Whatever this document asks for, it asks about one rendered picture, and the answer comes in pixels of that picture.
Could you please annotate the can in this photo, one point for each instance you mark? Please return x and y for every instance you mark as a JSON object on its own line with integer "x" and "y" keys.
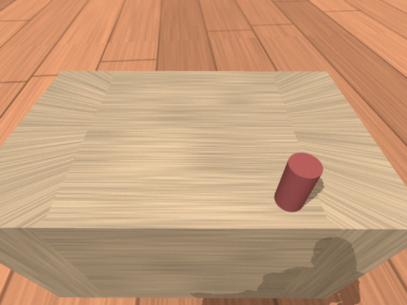
{"x": 298, "y": 179}

